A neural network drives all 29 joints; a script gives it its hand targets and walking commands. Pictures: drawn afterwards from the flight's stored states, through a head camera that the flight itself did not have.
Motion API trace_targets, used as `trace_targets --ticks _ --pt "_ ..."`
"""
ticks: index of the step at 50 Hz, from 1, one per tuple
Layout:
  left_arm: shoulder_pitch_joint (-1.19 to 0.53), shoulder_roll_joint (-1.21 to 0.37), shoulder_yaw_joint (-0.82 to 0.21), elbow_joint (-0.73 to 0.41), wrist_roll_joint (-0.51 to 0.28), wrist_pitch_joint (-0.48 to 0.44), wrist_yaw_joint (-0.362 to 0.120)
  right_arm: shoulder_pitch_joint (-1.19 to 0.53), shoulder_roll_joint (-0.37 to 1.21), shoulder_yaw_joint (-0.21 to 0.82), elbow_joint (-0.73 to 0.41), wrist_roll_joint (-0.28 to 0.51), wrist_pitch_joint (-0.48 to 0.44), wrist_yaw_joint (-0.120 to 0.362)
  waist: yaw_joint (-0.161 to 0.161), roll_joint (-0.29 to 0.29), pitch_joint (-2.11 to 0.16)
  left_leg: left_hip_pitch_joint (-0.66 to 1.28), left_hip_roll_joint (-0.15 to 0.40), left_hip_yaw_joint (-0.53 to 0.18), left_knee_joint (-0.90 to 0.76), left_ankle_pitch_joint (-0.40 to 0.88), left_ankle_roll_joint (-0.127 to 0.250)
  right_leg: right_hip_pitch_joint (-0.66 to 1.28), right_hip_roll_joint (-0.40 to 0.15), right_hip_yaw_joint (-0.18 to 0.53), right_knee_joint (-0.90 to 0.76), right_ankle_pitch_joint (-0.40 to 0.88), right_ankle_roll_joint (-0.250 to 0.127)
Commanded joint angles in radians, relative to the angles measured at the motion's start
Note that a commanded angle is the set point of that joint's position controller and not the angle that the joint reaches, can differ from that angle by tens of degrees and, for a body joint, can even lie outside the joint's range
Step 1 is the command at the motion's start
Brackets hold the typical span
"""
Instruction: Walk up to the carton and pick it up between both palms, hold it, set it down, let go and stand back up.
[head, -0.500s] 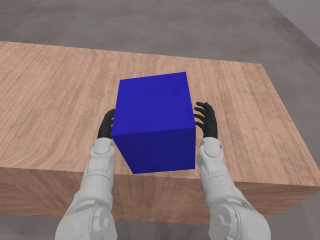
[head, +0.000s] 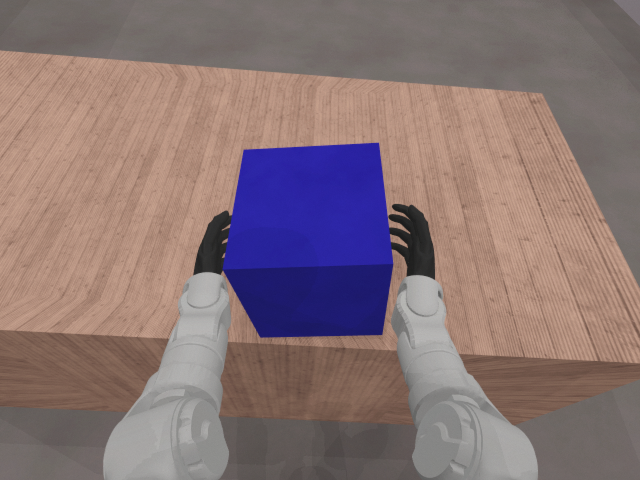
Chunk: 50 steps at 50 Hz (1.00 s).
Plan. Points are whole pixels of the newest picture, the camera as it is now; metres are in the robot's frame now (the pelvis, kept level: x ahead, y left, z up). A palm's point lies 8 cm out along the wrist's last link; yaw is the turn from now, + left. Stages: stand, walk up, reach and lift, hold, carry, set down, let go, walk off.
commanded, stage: set down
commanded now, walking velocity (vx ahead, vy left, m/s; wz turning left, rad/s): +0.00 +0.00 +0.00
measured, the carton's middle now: (315, 246) +0.44 +0.03 -0.02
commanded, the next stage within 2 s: none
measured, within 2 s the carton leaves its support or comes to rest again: rests again in 1.10 s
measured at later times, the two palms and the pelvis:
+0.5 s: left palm (222, 269) +0.38 +0.16 -0.01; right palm (421, 280) +0.38 -0.12 +0.00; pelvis -0.01 +0.00 -0.01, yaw -1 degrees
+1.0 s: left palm (222, 270) +0.38 +0.16 -0.01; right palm (422, 284) +0.37 -0.12 +0.00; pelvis -0.01 +0.00 -0.01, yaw -1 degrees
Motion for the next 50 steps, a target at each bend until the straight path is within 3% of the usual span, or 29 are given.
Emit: trace_targets --ticks 1,6,14,20,25,31,41,50 --pt "-0.742 -0.531 -0.295 -0.115 0.026 -0.166 -0.114 -0.557 0.542 0.324 0.038 -0.104 -0.071 0.185 0.001 0.112 -0.712 0.281 0.014 0.072 0.072 0.619 -0.05 0.277 -0.033 -0.046 0.103 0.66 0.045" --pt "-0.733 -0.529 -0.294 -0.075 0.032 -0.203 -0.097 -0.551 0.553 0.331 0.065 -0.128 -0.094 0.186 0.005 0.096 -0.745 0.249 0.022 0.064 0.094 0.626 -0.043 0.225 -0.033 -0.049 0.123 0.66 0.045" --pt "-0.676 -0.499 -0.261 0.032 0.047 -0.237 -0.101 -0.55 0.548 0.354 0.081 -0.132 -0.123 0.178 0.025 0.062 -0.75 0.107 0.008 0.067 0.085 0.554 -0.021 0.32 -0.049 -0.022 0.178 0.782 0.058" --pt "-0.67 -0.478 -0.232 0.068 0.053 -0.253 -0.1 -0.555 0.534 0.334 0.094 -0.144 -0.13 0.182 0.03 0.048 -0.749 0.113 0.01 0.066 0.081 0.522 -0.015 0.287 -0.045 -0.023 0.175 0.727 0.059" --pt "-0.677 -0.472 -0.212 0.086 0.068 -0.261 -0.093 -0.56 0.516 0.294 0.12 -0.159 -0.134 0.186 0.032 0.069 -0.726 0.144 0.016 0.067 0.092 0.524 -0.023 0.221 -0.037 -0.031 0.152 0.631 0.043" --pt "-0.659 -0.437 -0.171 0.093 0.085 -0.262 -0.09 -0.557 0.496 0.26 0.107 -0.171 -0.131 0.186 0.039 0.06 -0.722 0.087 0.009 0.076 0.071 0.459 -0.017 0.273 -0.042 -0.024 0.154 0.622 0.046" --pt "-0.629 -0.39 -0.127 0.083 0.113 -0.255 -0.074 -0.545 0.44 0.201 0.11 -0.183 -0.129 0.187 0.04 0.071 -0.695 0.12 0.013 0.076 0.075 0.483 -0.017 0.221 -0.037 -0.028 0.134 0.555 0.034" --pt "-0.599 -0.193 -0.062 0.068 0.095 -0.255 -0.034 -0.524 0.251 0.167 0.078 -0.124 -0.117 0.156 0.05 0.066 -0.708 0.059 0.002 0.084 0.077 0.457 -0.012 0.255 -0.038 -0.007 0.153 0.575 0.039"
